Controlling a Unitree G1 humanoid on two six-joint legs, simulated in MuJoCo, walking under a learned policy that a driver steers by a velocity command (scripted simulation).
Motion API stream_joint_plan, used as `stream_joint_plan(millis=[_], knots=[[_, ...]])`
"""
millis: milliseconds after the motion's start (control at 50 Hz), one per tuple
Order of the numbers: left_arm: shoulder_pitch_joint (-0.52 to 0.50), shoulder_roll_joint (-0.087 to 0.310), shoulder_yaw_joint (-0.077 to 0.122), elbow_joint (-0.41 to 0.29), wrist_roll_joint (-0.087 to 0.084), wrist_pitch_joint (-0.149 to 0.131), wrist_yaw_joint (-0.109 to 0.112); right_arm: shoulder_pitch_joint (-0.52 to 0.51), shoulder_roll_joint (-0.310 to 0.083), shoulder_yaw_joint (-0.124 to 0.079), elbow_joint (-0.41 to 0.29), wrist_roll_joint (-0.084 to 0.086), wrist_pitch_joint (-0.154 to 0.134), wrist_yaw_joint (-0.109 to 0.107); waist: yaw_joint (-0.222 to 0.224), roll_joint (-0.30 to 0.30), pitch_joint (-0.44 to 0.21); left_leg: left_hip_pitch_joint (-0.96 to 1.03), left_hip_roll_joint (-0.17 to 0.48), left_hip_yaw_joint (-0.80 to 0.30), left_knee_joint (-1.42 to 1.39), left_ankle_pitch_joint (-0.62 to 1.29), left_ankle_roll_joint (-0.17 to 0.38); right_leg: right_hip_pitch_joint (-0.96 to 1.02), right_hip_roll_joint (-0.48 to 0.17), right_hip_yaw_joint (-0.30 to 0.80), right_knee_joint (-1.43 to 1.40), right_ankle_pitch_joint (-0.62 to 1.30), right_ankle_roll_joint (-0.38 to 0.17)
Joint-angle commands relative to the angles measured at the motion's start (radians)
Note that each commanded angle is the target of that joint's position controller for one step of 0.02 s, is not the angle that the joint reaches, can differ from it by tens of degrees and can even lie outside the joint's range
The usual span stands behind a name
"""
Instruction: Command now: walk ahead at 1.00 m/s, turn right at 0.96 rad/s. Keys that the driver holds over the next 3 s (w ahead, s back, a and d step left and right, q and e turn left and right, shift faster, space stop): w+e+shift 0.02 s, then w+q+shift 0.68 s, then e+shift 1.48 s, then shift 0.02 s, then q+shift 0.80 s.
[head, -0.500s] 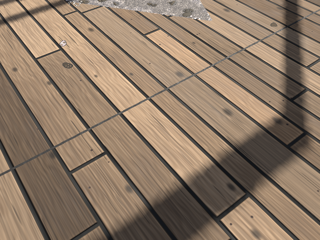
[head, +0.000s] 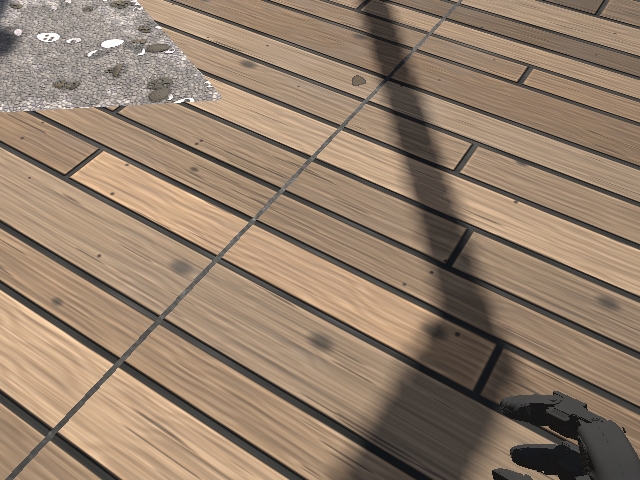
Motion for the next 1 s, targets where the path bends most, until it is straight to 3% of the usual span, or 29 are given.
stream_joint_plan(millis=[20,80,120,160,200,220,240,260,280,300,360,440,480,540,580,600,620,640,660,700,760,820,840,860,900,940,960,980,1000], knots=[[-0.044,0.161,0.042,-0.088,-0.012,-0.032,-0.006,-0.073,-0.085,-0.014,-0.079,0.019,0.006,0.006,-0.017,0.017,0.06,0.171,-0.07,0.124,-0.266,0.246,0.003,-0.221,-0.194,0.254,-0.192,0.439,-0.078],[0.033,0.127,0.032,-0.051,-0.017,-0.041,-0.01,-0.102,-0.071,-0.008,-0.081,0.029,-0.007,0.009,0.05,-0.024,0.024,0.229,-0.109,0.183,-0.461,0.427,0.071,-0.042,-0.239,0.195,-0.21,0.643,-0.024],[0.031,0.155,0.033,-0.043,-0.003,-0.053,-0.004,-0.087,-0.11,-0.026,-0.077,0.03,-0.012,0.0,0.04,-0.063,-0.011,0.274,-0.151,0.201,-0.534,0.39,0.12,0.105,-0.275,0.164,-0.144,0.898,0.013],[-0.005,0.221,0.047,-0.046,0.025,-0.053,0.009,0.114,-0.202,-0.069,-0.019,0.038,-0.016,-0.014,-0.077,-0.115,-0.126,0.407,-0.207,0.194,-0.53,0.222,0.161,0.242,-0.324,0.14,0.08,1.181,0.048],[-0.141,0.203,0.043,-0.074,0.056,-0.037,0.019,0.547,-0.277,-0.112,0.109,0.048,-0.006,-0.041,-0.319,-0.105,-0.267,0.804,-0.133,0.131,-0.479,0.057,0.214,0.035,-0.284,0.054,0.617,1.062,0.071],[-0.048,0.054,0.008,-0.122,0.014,-0.043,0.006,0.601,-0.369,-0.139,0.13,0.011,-0.005,-0.039,-0.224,0.229,-0.363,1.099,0.121,-0.386,-0.489,-0.108,0.385,-0.371,-0.109,-0.016,1.102,0.214,0.147],[-0.024,0.067,-0.012,-0.134,0.014,-0.065,-0.003,0.522,-0.323,-0.141,0.136,0.035,0.007,-0.01,-0.174,0.308,-0.377,1.145,0.172,-0.836,-0.722,-0.233,0.462,-0.613,-0.077,0.011,1.18,-0.145,0.141],[-0.131,0.088,-0.019,-0.152,0.024,-0.066,0.003,0.401,-0.252,-0.133,0.111,0.035,0.003,-0.001,-0.152,0.139,-0.203,1.016,0.15,-0.718,-0.753,-0.284,0.455,-0.704,-0.185,0.046,1.155,-0.047,0.132],[-0.237,0.107,-0.025,-0.177,0.043,-0.07,-0.003,0.397,-0.2,-0.125,0.127,0.045,0.001,0.006,-0.159,-0.007,-0.134,0.881,0.109,-0.602,-0.762,-0.21,0.424,-0.675,-0.219,0.036,1.075,-0.013,0.137],[-0.302,0.1,-0.029,-0.206,0.056,-0.069,-0.007,0.421,-0.165,-0.115,0.155,0.043,-0.001,0.004,-0.142,-0.064,-0.065,0.758,0.062,-0.504,-0.772,-0.125,0.392,-0.648,-0.246,0.025,0.992,-0.011,0.143],[-0.327,0.051,-0.058,-0.278,0.086,-0.037,-0.022,0.471,-0.174,-0.11,0.214,0.055,-0.016,-0.01,-0.064,0.013,0.01,0.566,-0.02,-0.402,-0.821,-0.021,0.381,-0.619,-0.291,0.004,0.819,-0.089,0.19],[-0.516,0.032,-0.096,-0.375,0.046,-0.035,-0.05,0.418,-0.221,-0.131,0.177,0.056,-0.02,-0.01,-0.076,0.054,0.075,0.25,-0.107,-0.257,-0.941,0.043,0.334,-0.357,-0.294,-0.086,0.364,0.141,0.236],[-0.537,0.034,-0.097,-0.377,0.028,-0.033,-0.05,0.44,-0.253,-0.146,0.174,0.07,-0.024,0.004,-0.105,0.064,0.044,0.238,-0.098,-0.257,-0.956,0.174,0.3,-0.197,-0.259,-0.111,0.279,0.308,0.238],[-0.519,0.085,-0.076,-0.37,0.033,-0.039,-0.026,0.497,-0.267,-0.155,0.182,0.077,-0.017,0.003,-0.117,0.049,-0.009,0.448,-0.084,-0.268,-0.796,0.391,0.249,-0.165,-0.237,-0.094,0.157,0.269,0.223],[-0.323,0.136,-0.045,-0.315,0.041,-0.05,-0.001,0.497,-0.295,-0.162,0.187,0.073,-0.014,0.003,-0.015,0.006,-0.154,0.465,-0.142,-0.213,-0.447,0.578,0.204,0.084,-0.219,-0.101,0.124,0.146,0.195],[-0.14,0.197,-0.018,-0.294,0.055,-0.056,0.02,0.469,-0.26,-0.154,0.168,0.076,-0.023,0.006,0.076,-0.023,-0.262,0.322,-0.181,-0.174,-0.168,0.426,0.184,0.306,-0.368,0.037,0.126,-0.038,0.161],[-0.015,0.272,0.007,-0.28,0.088,-0.05,0.035,0.494,-0.104,-0.116,0.125,0.098,-0.029,-0.003,0.077,-0.225,-0.406,0.074,-0.262,-0.065,0.154,-0.215,0.172,0.541,-0.679,0.459,0.029,-0.395,0.094],[-0.053,0.294,0.021,-0.266,0.064,-0.037,0.031,0.509,-0.133,-0.104,0.083,0.095,-0.015,-0.007,0.02,-0.341,-0.437,-0.065,-0.217,-0.004,0.332,-0.233,0.181,0.507,-0.747,0.782,-0.098,-0.53,0.026],[-0.144,0.179,0.003,-0.279,0.057,-0.033,0.028,0.415,-0.172,-0.11,0.1,0.071,0.003,-0.011,0.017,-0.178,-0.256,-0.139,-0.146,0.019,0.36,-0.134,0.185,0.375,-0.683,0.628,-0.103,-0.518,0.037],[-0.176,0.09,-0.017,-0.248,0.054,-0.04,0.018,0.308,-0.158,-0.109,0.092,0.045,0.021,0.013,-0.002,-0.061,-0.085,-0.114,-0.094,0.034,0.289,-0.071,0.169,0.173,-0.59,0.32,-0.115,-0.148,0.071],[-0.114,0.032,-0.035,-0.158,0.032,-0.075,0.003,0.262,-0.08,-0.089,0.048,0.021,0.042,0.024,-0.071,-0.103,-0.005,-0.077,-0.108,0.012,0.185,-0.156,0.132,0.058,-0.529,0.128,-0.088,0.561,0.06],[-0.202,0.071,-0.029,-0.135,0.005,-0.085,-0.005,0.18,-0.074,-0.067,-0.014,0.013,0.024,0.039,-0.134,-0.133,0.012,0.064,-0.141,0.056,-0.211,-0.007,0.11,-0.053,-0.439,-0.042,-0.138,0.748,0.086],[-0.307,0.122,-0.005,-0.169,-0.061,-0.069,0.008,0.185,-0.065,-0.062,0.005,0.092,-0.009,0.037,-0.154,-0.106,-0.009,0.175,-0.137,0.084,-0.339,0.093,0.104,-0.105,-0.406,-0.063,-0.127,0.715,0.064],[-0.272,0.168,0.007,-0.165,-0.074,-0.066,0.015,0.159,-0.085,-0.057,0.006,0.087,-0.029,0.044,-0.136,-0.085,-0.043,0.304,-0.169,0.105,-0.409,0.206,0.092,-0.148,-0.413,-0.046,-0.131,0.709,0.056],[-0.217,0.22,0.025,-0.141,-0.058,-0.067,0.017,0.178,-0.141,-0.077,0.012,0.068,-0.036,0.041,-0.173,-0.07,-0.08,0.488,-0.198,0.089,-0.49,0.362,0.103,-0.147,-0.423,-0.013,-0.08,0.722,0.077],[-0.193,0.206,0.021,-0.137,-0.05,-0.066,0.013,0.285,-0.21,-0.103,0.048,0.029,-0.025,0.013,-0.243,-0.062,-0.136,0.703,-0.176,0.074,-0.543,0.514,0.139,-0.179,-0.355,-0.025,0.143,0.693,0.153],[-0.18,0.156,0.004,-0.159,-0.033,-0.062,0.01,0.355,-0.279,-0.12,0.048,0.006,-0.014,-0.01,-0.271,0.008,-0.214,0.899,-0.018,-0.032,-0.472,0.897,0.182,-0.322,-0.283,-0.045,0.398,0.372,0.209],[0.026,0.038,-0.032,-0.15,-0.032,-0.048,0.009,0.363,-0.316,-0.109,0.014,-0.042,-0.003,-0.022,-0.185,0.297,-0.457,1.118,0.351,-0.345,-0.397,1.39,0.361,-0.492,-0.181,-0.031,0.888,-0.448,0.264],[0.085,0.144,-0.008,-0.127,-0.036,-0.035,0.005,0.357,-0.267,-0.101,-0.012,-0.005,0.018,-0.015,-0.197,0.229,-0.584,1.116,0.328,-0.351,-0.386,1.381,0.398,-0.488,-0.209,0.1,1.014,-0.488,0.268]])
